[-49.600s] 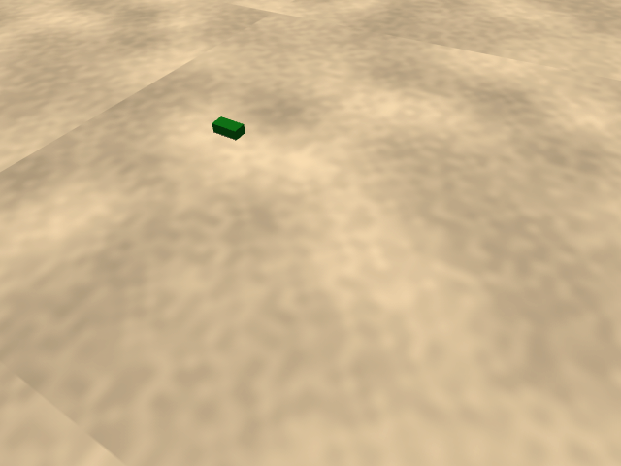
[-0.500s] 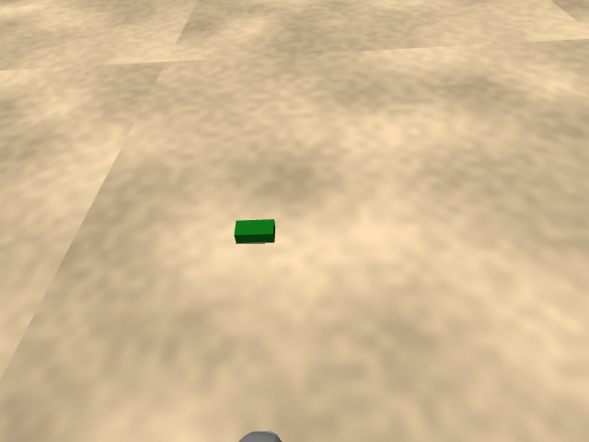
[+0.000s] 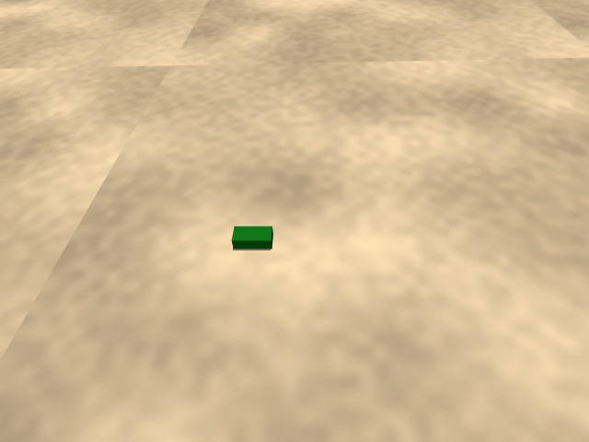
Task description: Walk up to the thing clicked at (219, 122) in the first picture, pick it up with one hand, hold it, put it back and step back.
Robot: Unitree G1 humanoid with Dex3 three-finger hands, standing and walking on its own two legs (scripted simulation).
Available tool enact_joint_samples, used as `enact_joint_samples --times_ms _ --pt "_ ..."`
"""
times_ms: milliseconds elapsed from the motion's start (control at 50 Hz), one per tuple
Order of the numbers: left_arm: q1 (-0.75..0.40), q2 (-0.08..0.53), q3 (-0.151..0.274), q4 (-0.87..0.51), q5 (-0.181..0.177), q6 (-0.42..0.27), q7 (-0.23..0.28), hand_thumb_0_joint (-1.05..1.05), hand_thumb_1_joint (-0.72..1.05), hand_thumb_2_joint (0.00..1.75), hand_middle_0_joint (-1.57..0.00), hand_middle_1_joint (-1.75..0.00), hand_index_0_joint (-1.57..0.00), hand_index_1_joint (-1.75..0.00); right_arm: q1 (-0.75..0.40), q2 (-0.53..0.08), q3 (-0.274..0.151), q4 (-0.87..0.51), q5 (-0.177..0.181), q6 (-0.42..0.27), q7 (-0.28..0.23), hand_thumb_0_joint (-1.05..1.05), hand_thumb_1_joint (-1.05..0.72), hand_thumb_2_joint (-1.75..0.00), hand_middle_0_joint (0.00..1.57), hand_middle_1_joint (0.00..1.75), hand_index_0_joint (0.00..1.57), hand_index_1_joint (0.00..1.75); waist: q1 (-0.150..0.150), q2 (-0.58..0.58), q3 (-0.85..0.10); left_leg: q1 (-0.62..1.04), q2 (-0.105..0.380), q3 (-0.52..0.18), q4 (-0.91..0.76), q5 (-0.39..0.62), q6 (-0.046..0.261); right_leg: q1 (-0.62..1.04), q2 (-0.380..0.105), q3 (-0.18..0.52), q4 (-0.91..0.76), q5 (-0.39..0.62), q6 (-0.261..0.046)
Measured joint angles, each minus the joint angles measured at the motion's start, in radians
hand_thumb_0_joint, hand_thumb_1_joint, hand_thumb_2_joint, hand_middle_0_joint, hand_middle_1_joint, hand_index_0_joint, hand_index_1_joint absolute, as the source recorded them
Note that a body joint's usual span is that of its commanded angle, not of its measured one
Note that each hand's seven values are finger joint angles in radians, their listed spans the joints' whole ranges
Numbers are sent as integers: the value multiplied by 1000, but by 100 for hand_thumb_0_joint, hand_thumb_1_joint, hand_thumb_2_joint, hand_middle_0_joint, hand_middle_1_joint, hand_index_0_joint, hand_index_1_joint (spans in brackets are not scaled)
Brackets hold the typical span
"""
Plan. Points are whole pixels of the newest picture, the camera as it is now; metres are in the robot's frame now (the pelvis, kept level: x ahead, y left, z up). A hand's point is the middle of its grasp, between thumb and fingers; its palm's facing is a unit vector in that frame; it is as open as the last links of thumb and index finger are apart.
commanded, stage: step back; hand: left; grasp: from above
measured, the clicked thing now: (253, 237) +1.05 +0.24 -0.73
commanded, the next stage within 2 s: stand in 0.42 s
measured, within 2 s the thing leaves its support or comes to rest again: neither
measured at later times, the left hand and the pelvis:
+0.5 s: hand out of the picture +0.13 +0.28 -0.14, palm faces +0.03 -0.93 -0.35, open 7.4 cm; pelvis +0.04 +0.02 +0.01, yaw +1 degrees
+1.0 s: hand out of the picture +0.10 +0.27 -0.13, palm faces -0.02 -0.94 -0.34, open 7.4 cm; pelvis +0.02 +0.01 +0.02, yaw +0 degrees
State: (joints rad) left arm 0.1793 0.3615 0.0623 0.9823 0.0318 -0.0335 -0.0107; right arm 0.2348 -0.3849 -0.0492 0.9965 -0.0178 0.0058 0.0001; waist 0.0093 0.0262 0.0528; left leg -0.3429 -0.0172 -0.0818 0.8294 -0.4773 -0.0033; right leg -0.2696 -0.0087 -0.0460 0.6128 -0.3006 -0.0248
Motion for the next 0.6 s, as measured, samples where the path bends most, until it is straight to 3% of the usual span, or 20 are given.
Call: enact_joint_samples --times_ms 100,160,340,600 --pt "-15 -17 -17 8 -5 -3 0 1 90 90 -20 -30 -21 -30 -19 -5 2 17 0 -13 4 1 -91 -90 20 30 20 30 9 1 8 16 20 43 -118 54 1 20 -21 -12 -7 -16 15" --pt "-30 -8 -23 17 -16 9 3 1 90 90 -21 -30 -21 -30 -40 8 -1 33 -7 -21 3 1 -91 -90 20 30 20 30 8 -23 23 63 12 70 -238 223 -1 18 -45 -8 32 -48 30" --pt "-69 7 -33 76 -34 12 11 1 90 90 -20 -30 -21 -30 -134 60 31 71 5 -20 7 1 -91 -90 20 30 20 30 10 -32 18 102 31 74 -289 208 -2 87 -24 -7 -96 -2 38" --pt "-113 -6 -57 137 -31 14 10 1 90 90 -20 -30 -21 -30 -217 57 43 103 13 -28 9 1 -91 -90 20 30 20 30 6 -26 9 191 25 88 -439 280 1 169 -27 3 -241 72 47"
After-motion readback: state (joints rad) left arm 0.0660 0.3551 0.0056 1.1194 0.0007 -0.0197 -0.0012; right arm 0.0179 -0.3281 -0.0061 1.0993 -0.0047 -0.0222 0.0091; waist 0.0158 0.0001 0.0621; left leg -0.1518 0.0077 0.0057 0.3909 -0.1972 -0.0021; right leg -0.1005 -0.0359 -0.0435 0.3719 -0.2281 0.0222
